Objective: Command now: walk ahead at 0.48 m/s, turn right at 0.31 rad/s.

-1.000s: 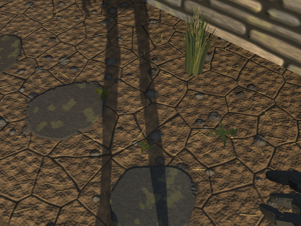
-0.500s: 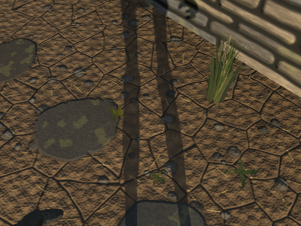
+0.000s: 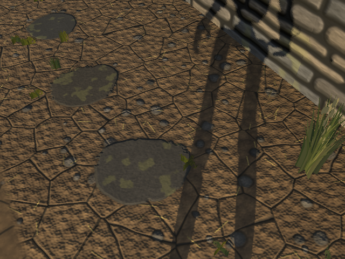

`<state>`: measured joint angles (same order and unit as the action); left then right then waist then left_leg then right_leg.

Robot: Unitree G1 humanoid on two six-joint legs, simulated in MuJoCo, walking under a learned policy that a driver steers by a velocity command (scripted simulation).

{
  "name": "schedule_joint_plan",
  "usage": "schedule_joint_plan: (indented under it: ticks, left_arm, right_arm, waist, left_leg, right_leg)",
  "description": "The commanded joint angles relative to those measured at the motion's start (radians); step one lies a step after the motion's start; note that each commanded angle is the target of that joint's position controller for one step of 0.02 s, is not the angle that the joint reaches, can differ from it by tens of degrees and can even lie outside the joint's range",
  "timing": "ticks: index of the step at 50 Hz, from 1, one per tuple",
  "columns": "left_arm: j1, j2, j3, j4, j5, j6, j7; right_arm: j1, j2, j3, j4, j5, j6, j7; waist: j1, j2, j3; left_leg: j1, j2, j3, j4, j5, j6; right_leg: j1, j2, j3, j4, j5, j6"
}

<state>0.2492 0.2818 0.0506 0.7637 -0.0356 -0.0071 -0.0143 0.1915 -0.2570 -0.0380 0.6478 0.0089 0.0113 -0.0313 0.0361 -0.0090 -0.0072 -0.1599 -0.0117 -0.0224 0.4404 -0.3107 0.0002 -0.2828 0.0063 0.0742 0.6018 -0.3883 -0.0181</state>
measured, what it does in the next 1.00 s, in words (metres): walks ahead: right foot, then left foot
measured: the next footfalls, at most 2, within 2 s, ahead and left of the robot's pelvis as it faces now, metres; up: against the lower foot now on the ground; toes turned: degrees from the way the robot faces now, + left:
right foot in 0.42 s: +0.35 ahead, -0.22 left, +0.00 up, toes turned -24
left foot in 0.90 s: +0.63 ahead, -0.17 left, +0.00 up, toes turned -6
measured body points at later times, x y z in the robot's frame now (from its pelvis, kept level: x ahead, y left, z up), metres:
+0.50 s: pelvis +0.25 -0.12 -0.03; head +0.28 -0.14 +0.42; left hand +0.49 +0.08 -0.12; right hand +0.19 -0.39 -0.16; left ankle +0.07 +0.12 -0.61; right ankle +0.31 -0.20 -0.74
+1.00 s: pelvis +0.48 -0.20 -0.02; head +0.52 -0.20 +0.43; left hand +0.73 +0.02 -0.10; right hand +0.51 -0.50 -0.13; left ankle +0.59 -0.16 -0.74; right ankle +0.35 -0.29 -0.63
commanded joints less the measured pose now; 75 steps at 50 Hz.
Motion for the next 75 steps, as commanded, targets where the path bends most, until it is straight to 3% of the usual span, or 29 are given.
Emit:
schedule_joint_plan:
  ticks: [1, 3, 6, 15, 18, 20, 21, 22, 23, 24, 26, 30, 34, 39, 44, 45, 46, 47, 48, 50, 51, 54, 58, 68, 69, 71, 72, 73, 75]
  left_arm:
    - [-0.224, 0.127, 0.025, -0.162, -0.028, -0.072, 0.001]
    - [-0.151, 0.130, 0.037, -0.128, -0.019, -0.069, 0.003]
    - [-0.109, 0.096, 0.034, -0.122, -0.019, -0.065, -0.002]
    - [-0.239, 0.034, -0.016, -0.201, -0.014, -0.051, -0.061]
    - [-0.166, 0.094, 0.004, -0.222, -0.028, -0.041, -0.062]
    - [0.155, 0.199, 0.064, -0.142, -0.016, -0.011, -0.042]
    - [0.289, 0.253, 0.095, -0.091, -0.004, 0.008, -0.016]
    - [0.217, 0.336, 0.091, -0.094, 0.012, -0.007, -0.007]
    - [0.234, 0.222, 0.060, -0.140, 0.032, -0.028, -0.011]
    - [0.168, 0.209, 0.048, -0.114, 0.054, -0.051, -0.025]
    - [0.053, 0.159, 0.038, -0.085, 0.050, -0.078, -0.028]
    - [-0.057, 0.083, 0.022, -0.072, 0.057, -0.110, -0.015]
    - [-0.178, 0.082, 0.018, -0.090, 0.063, -0.097, 0.034]
    - [-0.134, 0.140, 0.024, -0.074, 0.049, -0.028, 0.085]
    - [-0.243, 0.138, 0.030, -0.130, 0.027, 0.050, 0.103]
    - [-0.292, 0.123, 0.024, -0.138, 0.010, 0.057, 0.096]
    - [-0.248, 0.014, -0.002, -0.155, 0.038, 0.049, 0.073]
    - [-0.132, 0.013, -0.006, -0.177, 0.055, 0.041, 0.055]
    - [-0.097, 0.103, 0.005, -0.167, 0.039, 0.008, 0.038]
    - [-0.219, 0.130, 0.018, -0.177, 0.041, -0.019, 0.023]
    - [-0.244, 0.124, 0.020, -0.181, 0.050, -0.015, 0.022]
    - [-0.245, 0.064, 0.015, -0.149, 0.040, -0.004, 0.012]
    - [-0.210, 0.052, 0.017, -0.115, 0.027, 0.000, 0.034]
    - [-0.099, 0.106, 0.052, -0.035, 0.018, -0.020, 0.022]
    - [-0.059, 0.113, 0.060, -0.019, 0.020, -0.022, 0.019]
    - [-0.212, 0.211, 0.076, -0.070, 0.060, 0.004, 0.036]
    - [-0.198, 0.171, 0.063, -0.081, 0.121, 0.011, 0.039]
    - [-0.263, 0.128, 0.053, -0.103, 0.119, 0.016, 0.048]
    - [-0.296, 0.085, 0.035, -0.133, 0.073, 0.029, 0.071]
  right_arm:
    - [0.245, -0.250, -0.091, 0.004, -0.034, -0.056, -0.006]
    - [0.151, -0.152, -0.064, -0.016, -0.025, -0.090, -0.005]
    - [0.152, -0.116, -0.054, -0.002, -0.019, -0.098, 0.008]
    - [0.171, -0.190, -0.068, 0.070, -0.024, -0.113, 0.016]
    - [0.172, -0.260, -0.077, 0.103, -0.024, -0.093, 0.015]
    - [0.151, -0.277, -0.077, 0.100, 0.014, -0.090, 0.020]
    - [0.187, -0.245, -0.059, 0.107, 0.022, -0.105, 0.020]
    - [0.399, -0.044, 0.010, 0.088, -0.010, -0.120, 0.047]
    - [0.303, -0.166, -0.009, 0.111, 0.028, -0.151, 0.041]
    - [0.097, -0.216, -0.028, 0.046, 0.076, -0.154, 0.030]
    - [0.070, -0.152, -0.012, 0.055, 0.055, -0.138, 0.009]
    - [0.242, -0.115, -0.028, 0.155, 0.040, -0.052, 0.026]
    - [0.157, -0.100, -0.029, 0.113, 0.012, -0.049, 0.029]
    - [0.038, -0.100, -0.030, 0.034, 0.016, -0.055, 0.092]
    - [0.326, -0.196, -0.078, 0.057, 0.019, -0.025, 0.099]
    - [0.440, -0.216, -0.090, 0.070, 0.009, -0.034, 0.079]
    - [0.359, -0.252, -0.090, 0.059, 0.000, -0.052, 0.059]
    - [0.292, -0.296, -0.093, -0.007, -0.038, -0.079, 0.061]
    - [0.192, -0.319, -0.107, -0.063, -0.040, -0.092, 0.063]
    - [0.083, -0.222, -0.089, -0.099, 0.014, -0.075, 0.045]
    - [0.057, -0.204, -0.084, -0.112, 0.023, -0.062, 0.031]
    - [0.050, -0.200, -0.092, -0.135, 0.007, -0.015, 0.000]
    - [0.092, -0.232, -0.111, -0.123, 0.005, 0.024, -0.020]
    - [-0.043, -0.228, -0.109, -0.166, 0.015, 0.062, -0.030]
    - [-0.075, -0.222, -0.105, -0.176, 0.025, 0.063, -0.028]
    - [0.093, -0.126, -0.085, -0.138, 0.006, 0.057, -0.025]
    - [0.093, -0.237, -0.114, -0.137, -0.008, 0.041, -0.014]
    - [0.112, -0.302, -0.134, -0.100, 0.005, 0.045, -0.014]
    - [0.156, -0.264, -0.122, -0.041, 0.008, 0.074, -0.024]
  waist:
    - [-0.175, 0.199, 0.058]
    - [-0.109, 0.189, 0.080]
    - [-0.095, 0.170, 0.126]
    - [-0.102, 0.050, 0.200]
    - [-0.005, 0.137, 0.111]
    - [0.163, 0.140, -0.076]
    - [0.219, 0.042, -0.122]
    - [0.011, -0.350, -0.269]
    - [0.107, -0.140, -0.484]
    - [0.109, -0.044, -0.261]
    - [0.024, 0.025, -0.035]
    - [-0.083, -0.059, 0.011]
    - [-0.095, -0.095, 0.063]
    - [-0.025, -0.042, 0.035]
    - [-0.163, -0.072, -0.073]
    - [-0.240, 0.013, -0.091]
    - [-0.122, 0.301, -0.024]
    - [-0.026, 0.374, -0.153]
    - [-0.031, 0.216, -0.239]
    - [-0.004, -0.061, -0.053]
    - [0.003, -0.080, -0.045]
    - [-0.016, 0.002, -0.063]
    - [-0.051, 0.088, -0.146]
    - [-0.052, 0.209, -0.143]
    - [-0.024, 0.190, -0.123]
    - [-0.165, -0.227, -0.085]
    - [-0.138, -0.294, -0.130]
    - [-0.158, -0.211, -0.106]
    - [-0.152, -0.086, -0.099]
  left_leg:
    - [0.332, 0.414, -0.510, -0.270, -0.423, 0.212]
    - [0.329, 0.341, -0.358, -0.266, -0.297, 0.151]
    - [0.255, 0.308, -0.173, -0.309, -0.101, 0.130]
    - [0.117, 0.250, 0.239, -0.391, 0.280, 0.102]
    - [0.266, 0.287, 0.284, -0.165, 1.138, 0.084]
    - [0.191, 0.294, 0.269, 0.213, 1.364, 0.078]
    - [-0.046, 0.240, 0.239, 0.487, 1.053, 0.042]
    - [-0.473, 0.035, 0.150, 0.967, -0.212, -0.022]
    - [-0.410, -0.010, -0.102, 1.066, -0.219, 0.009]
    - [-0.460, 0.031, -0.099, 1.045, -0.142, 0.031]
    - [-0.411, 0.117, -0.111, 0.897, -0.052, 0.035]
    - [-0.249, 0.123, -0.116, 0.737, 0.074, 0.000]
    - [-0.289, 0.093, 0.007, 0.500, 0.319, -0.043]
    - [-0.364, 0.083, 0.100, 0.252, 0.450, -0.048]
    - [-0.156, -0.031, 0.149, 0.232, 0.196, 0.058]
    - [-0.011, -0.032, 0.079, 0.053, 0.309, 0.114]
    - [0.085, 0.077, -0.150, 0.071, 0.807, 0.197]
    - [0.230, 0.252, -0.715, -0.041, 0.666, 0.453]
    - [0.230, 0.318, -0.845, -0.173, 0.351, 0.456]
    - [0.035, 0.242, -0.647, -0.198, 0.136, 0.339]
    - [-0.020, 0.207, -0.576, -0.182, 0.145, 0.308]
    - [-0.057, 0.083, -0.422, -0.148, 0.279, 0.237]
    - [0.002, 0.105, -0.431, -0.043, 0.723, 0.211]
    - [0.002, 0.073, -0.603, 0.014, 0.607, 0.114]
    - [-0.059, 0.024, -0.590, 0.033, 0.464, 0.086]
    - [-0.304, -0.285, -0.335, 0.384, -0.340, -0.029]
    - [-0.328, -0.226, -0.304, 0.698, -0.409, -0.084]
    - [-0.322, -0.183, -0.260, 0.872, -0.343, -0.102]
    - [-0.351, -0.169, -0.213, 1.064, -0.156, -0.109]
  right_leg:
    - [-0.629, -0.047, 0.030, 0.358, -0.126, -0.011]
    - [-0.687, -0.064, 0.042, 0.486, 0.005, -0.014]
    - [-0.710, -0.091, 0.044, 0.577, 0.160, 0.016]
    - [-0.465, -0.128, -0.144, 0.261, 0.431, -0.021]
    - [-0.311, -0.007, -0.253, 0.225, 0.256, -0.125]
    - [0.136, 0.095, -0.257, 0.155, 0.223, -0.177]
    - [0.465, 0.064, -0.111, 0.058, 0.284, -0.195]
    - [0.812, -0.264, 0.492, -0.052, 0.035, -0.386]
    - [0.741, -0.384, 0.792, -0.289, -0.042, -0.390]
    - [0.559, -0.367, 0.624, -0.331, 0.157, -0.294]
    - [0.240, -0.327, 0.303, -0.300, 0.539, -0.230]
    - [0.071, -0.229, -0.055, -0.388, 0.855, -0.148]
    - [0.050, -0.119, -0.282, -0.438, 0.862, -0.090]
    - [0.272, -0.186, -0.321, -0.347, 0.893, -0.078]
    - [0.284, -0.217, -0.323, 0.081, 1.178, -0.062]
    - [0.182, -0.167, -0.316, 0.326, 0.974, -0.038]
    - [-0.058, 0.014, -0.273, 0.558, 0.011, 0.015]
    - [-0.326, 0.223, -0.071, 0.924, -0.311, 0.081]
    - [-0.359, 0.164, 0.133, 0.952, -0.238, 0.056]
    - [-0.362, 0.080, 0.120, 0.773, -0.104, 0.025]
    - [-0.333, 0.054, 0.117, 0.671, -0.070, 0.029]
    - [-0.219, 0.071, 0.060, 0.359, -0.024, 0.071]
    - [-0.185, 0.099, 0.083, 0.264, 0.046, 0.131]
    - [-0.066, 0.097, 0.116, -0.056, 0.122, 0.086]
    - [0.013, 0.079, 0.106, -0.200, 0.249, 0.071]
    - [0.084, -0.267, 0.427, -0.279, 0.702, -0.099]
    - [-0.026, -0.383, 0.526, -0.317, 0.811, -0.243]
    - [-0.053, -0.346, 0.400, -0.296, 0.785, -0.241]
    - [-0.031, -0.209, 0.194, -0.250, 0.573, -0.162]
